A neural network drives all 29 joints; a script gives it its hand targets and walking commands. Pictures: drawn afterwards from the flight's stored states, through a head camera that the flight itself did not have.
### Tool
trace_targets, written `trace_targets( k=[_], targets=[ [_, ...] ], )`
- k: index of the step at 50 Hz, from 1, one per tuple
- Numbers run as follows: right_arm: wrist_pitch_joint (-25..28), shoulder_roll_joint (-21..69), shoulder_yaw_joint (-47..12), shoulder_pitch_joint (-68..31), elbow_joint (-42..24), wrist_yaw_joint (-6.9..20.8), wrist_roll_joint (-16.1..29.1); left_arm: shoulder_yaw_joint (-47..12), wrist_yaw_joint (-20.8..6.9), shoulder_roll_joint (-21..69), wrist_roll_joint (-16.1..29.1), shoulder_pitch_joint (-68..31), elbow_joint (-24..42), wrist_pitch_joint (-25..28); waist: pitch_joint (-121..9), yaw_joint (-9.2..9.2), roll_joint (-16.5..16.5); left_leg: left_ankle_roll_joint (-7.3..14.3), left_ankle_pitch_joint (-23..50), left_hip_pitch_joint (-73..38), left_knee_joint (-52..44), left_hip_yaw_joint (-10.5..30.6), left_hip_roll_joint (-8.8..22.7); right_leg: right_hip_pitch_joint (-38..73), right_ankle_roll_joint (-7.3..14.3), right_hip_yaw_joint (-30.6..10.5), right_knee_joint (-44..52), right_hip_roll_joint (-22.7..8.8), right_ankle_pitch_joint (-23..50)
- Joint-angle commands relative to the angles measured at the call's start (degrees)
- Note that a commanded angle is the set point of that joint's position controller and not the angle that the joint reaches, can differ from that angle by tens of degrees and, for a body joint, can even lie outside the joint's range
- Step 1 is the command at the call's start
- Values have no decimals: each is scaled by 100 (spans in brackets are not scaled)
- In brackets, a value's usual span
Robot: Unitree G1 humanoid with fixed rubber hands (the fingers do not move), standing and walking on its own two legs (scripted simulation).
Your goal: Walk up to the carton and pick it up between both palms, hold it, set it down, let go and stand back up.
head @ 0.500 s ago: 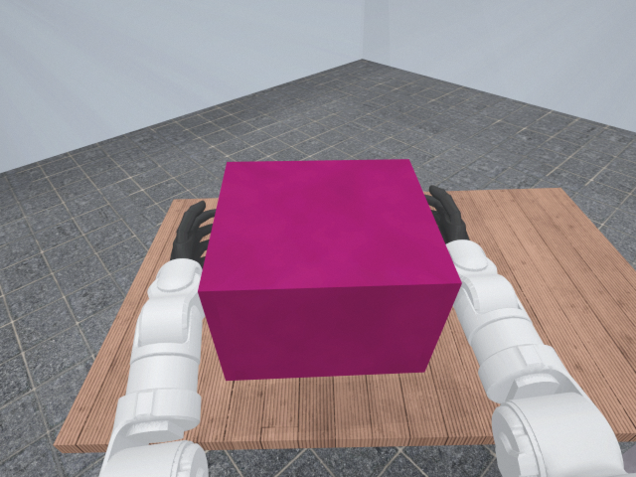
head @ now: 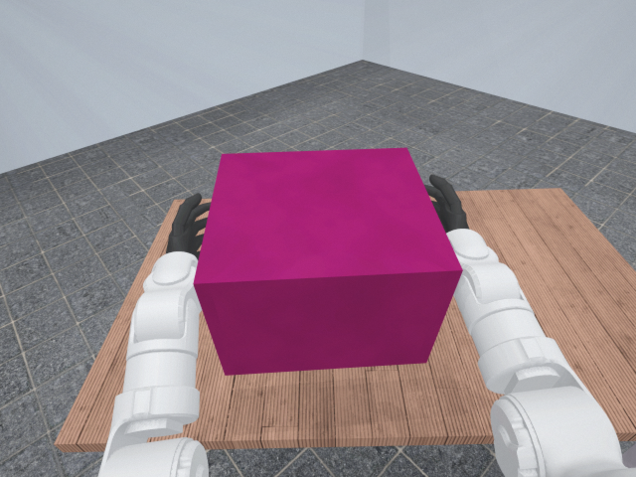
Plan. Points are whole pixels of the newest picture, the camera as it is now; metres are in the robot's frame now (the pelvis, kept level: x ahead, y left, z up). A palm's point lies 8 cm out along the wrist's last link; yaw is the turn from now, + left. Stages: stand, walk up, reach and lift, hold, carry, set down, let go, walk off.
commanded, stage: reach and lift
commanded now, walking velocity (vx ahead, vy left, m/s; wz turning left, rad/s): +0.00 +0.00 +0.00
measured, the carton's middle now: (321, 255) +0.36 +0.01 +0.14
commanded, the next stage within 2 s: hold in 0.40 s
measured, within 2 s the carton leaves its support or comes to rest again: neither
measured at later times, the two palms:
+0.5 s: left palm (185, 250) +0.34 +0.18 +0.17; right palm (462, 230) +0.36 -0.16 +0.17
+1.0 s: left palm (187, 245) +0.35 +0.18 +0.18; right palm (464, 230) +0.36 -0.17 +0.17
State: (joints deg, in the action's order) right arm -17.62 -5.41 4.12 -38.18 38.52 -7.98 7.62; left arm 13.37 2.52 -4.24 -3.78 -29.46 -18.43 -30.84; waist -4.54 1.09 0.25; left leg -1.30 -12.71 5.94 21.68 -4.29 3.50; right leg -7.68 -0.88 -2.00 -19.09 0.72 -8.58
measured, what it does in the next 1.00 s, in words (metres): stands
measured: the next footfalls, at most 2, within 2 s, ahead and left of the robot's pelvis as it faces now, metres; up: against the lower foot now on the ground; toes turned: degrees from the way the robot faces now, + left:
none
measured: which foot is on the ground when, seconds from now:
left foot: down 0.00-1.00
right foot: down 0.00-1.00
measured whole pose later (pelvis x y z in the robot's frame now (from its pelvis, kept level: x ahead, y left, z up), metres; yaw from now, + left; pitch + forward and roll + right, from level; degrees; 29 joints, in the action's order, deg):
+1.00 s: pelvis -0.01 +0.00 +0.00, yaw +0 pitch -4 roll -1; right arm -23.1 -5.4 5.5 -38.4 33.8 -8.6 9.0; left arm 13.6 2.0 -4.2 -4.6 -31.2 -14.7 -36.3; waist -4.5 2.4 0.2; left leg -1.3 -12.1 5.7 21.6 -4.2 3.5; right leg -7.2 -0.9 -2.0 -18.7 0.7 -7.8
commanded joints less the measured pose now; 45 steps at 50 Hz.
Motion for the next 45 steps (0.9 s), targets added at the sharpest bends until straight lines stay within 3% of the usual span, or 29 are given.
trace_targets(
  k=[1,12,33,45],
  targets=[
    [114,3607,-2286,-4080,-2206,561,756,-2620,-915,3722,265,-4297,1230,229,-1757,307,115,-136,1793,-47,-408,372,-730,1391,-121,321,325,209,1640],
    [-198,3438,-2305,-3839,-2453,466,887,-2647,-994,3606,215,-4107,1507,-43,-1682,425,111,-131,1676,-26,-444,382,-746,1509,-118,278,341,209,1747],
    [-348,3502,-2207,-4291,-2395,608,881,-2547,-949,3687,185,-4549,1349,-198,-1553,296,54,-18,944,113,-628,379,-702,1155,-90,296,427,209,853],
    [-371,3454,-2317,-4210,-2535,571,984,-2482,-991,3633,112,-4286,1381,-227,-1657,265,-1,-20,1301,-16,-573,389,-730,1369,-117,290,395,223,1272]
  ],
)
